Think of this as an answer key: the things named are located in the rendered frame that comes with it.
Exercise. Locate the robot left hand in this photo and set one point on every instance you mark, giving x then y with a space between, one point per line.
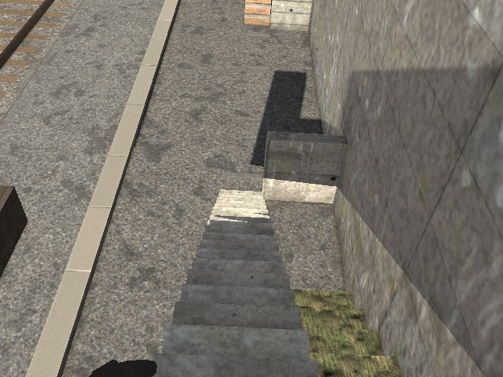
138 368

